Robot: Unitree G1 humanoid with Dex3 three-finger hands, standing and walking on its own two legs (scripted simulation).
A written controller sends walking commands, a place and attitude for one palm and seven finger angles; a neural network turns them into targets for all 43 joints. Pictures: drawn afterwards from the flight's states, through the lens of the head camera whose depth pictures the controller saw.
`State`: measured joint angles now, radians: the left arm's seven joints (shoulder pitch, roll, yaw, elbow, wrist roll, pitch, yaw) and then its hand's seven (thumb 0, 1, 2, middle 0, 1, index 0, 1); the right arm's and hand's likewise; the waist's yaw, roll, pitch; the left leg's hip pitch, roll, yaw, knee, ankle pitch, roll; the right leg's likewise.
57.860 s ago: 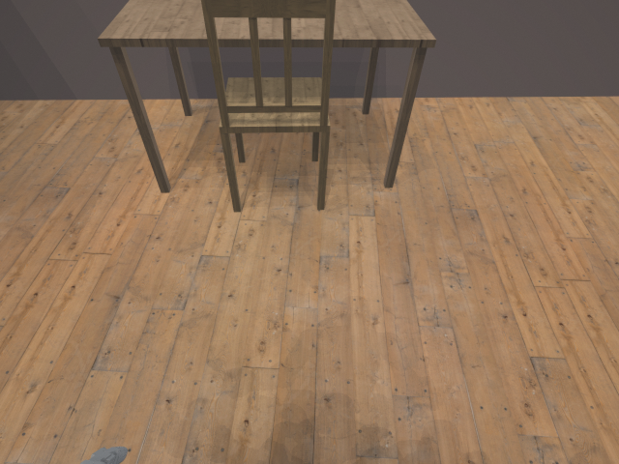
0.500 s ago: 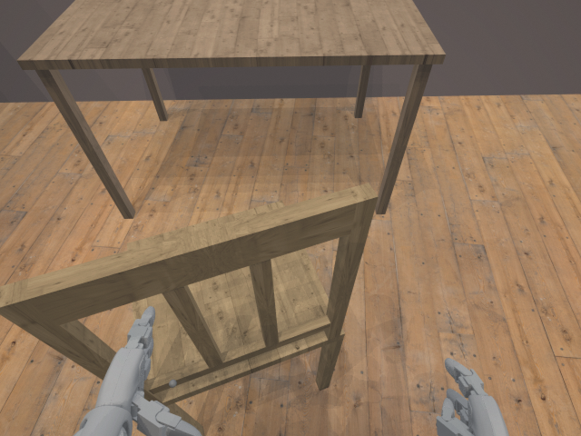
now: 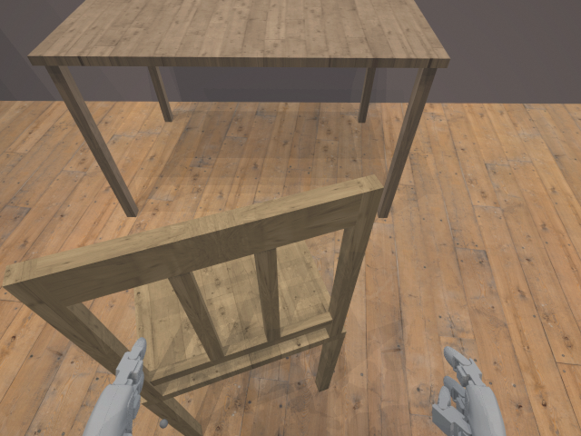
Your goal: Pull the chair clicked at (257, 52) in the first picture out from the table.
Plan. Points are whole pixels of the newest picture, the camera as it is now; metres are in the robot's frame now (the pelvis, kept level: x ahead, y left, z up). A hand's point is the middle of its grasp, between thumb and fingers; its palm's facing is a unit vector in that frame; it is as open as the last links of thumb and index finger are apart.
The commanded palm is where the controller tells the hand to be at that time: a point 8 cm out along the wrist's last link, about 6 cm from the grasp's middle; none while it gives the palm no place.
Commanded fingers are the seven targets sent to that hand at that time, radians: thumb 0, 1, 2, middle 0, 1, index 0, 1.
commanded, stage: draw the hand back to the body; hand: left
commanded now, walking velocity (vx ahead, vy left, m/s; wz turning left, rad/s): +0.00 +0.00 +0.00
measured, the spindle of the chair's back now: (201, 319) +0.30 +0.15 -0.03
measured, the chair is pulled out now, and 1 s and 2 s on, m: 0.64 0.64 0.63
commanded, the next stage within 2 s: step back with the hand held close in 1.64 s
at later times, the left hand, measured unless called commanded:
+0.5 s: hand (133, 386) +0.18 +0.18 +0.07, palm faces +0.01 -1.00 -0.10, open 17.5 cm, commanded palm +0.13 +0.24 +0.09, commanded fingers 0.00 -0.44 0.25 -0.01 -0.02 -0.01 -0.02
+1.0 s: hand (101, 374) +0.18 +0.21 +0.09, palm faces +0.16 -0.90 -0.40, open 12.8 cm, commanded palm +0.16 +0.27 +0.18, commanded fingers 0.00 0.47 0.69 -0.14 -0.21 -0.14 -0.21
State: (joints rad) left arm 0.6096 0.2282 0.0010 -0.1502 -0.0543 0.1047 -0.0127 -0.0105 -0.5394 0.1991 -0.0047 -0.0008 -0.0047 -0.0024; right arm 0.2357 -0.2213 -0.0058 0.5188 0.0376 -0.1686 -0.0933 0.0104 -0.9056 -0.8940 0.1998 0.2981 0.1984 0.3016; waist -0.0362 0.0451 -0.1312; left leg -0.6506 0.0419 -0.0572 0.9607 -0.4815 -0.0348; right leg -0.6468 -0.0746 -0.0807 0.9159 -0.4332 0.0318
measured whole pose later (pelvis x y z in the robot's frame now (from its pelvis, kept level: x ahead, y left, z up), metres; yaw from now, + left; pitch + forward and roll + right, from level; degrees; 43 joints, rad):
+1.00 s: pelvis +0.03 -0.01 +0.04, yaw -1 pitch -2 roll -1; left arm 0.68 0.37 0.09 -0.36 -0.09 0.14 0.12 0.00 0.12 0.52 -0.31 -0.23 -0.17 -0.14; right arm 0.20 -0.20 0.04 0.62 0.03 -0.18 -0.13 0.01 -0.91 -0.89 0.20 0.30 0.20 0.30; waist 0.03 0.06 0.00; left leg -0.19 0.07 -0.02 0.59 -0.38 -0.05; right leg -0.21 -0.04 -0.07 0.57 -0.33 0.02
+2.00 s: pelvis -0.01 -0.02 +0.05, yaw -2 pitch -2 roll +0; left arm 0.57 0.50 0.21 -0.39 -0.11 0.17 0.10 0.01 0.89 0.90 -0.31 -0.35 -0.35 -0.34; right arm 0.12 -0.25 0.01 0.56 0.07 -0.12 -0.10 0.01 -0.91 -0.89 0.20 0.30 0.20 0.30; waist 0.06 0.03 0.21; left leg -0.19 0.07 -0.01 0.50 -0.27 -0.06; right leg -0.23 -0.03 -0.06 0.51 -0.23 0.01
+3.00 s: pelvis -0.21 +0.03 +0.04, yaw -4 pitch -1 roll +0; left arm 0.55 0.40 0.38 -0.44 -0.05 -0.16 0.11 0.01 0.89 0.90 -0.21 -0.30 -0.21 -0.30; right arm 0.18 -0.20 -0.01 0.63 0.03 -0.13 -0.08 0.01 -0.91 -0.89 0.20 0.30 0.20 0.30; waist -0.02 -0.02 0.02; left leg -0.34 0.00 0.02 0.57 -0.21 0.02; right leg -0.16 -0.06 -0.01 0.58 -0.39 0.04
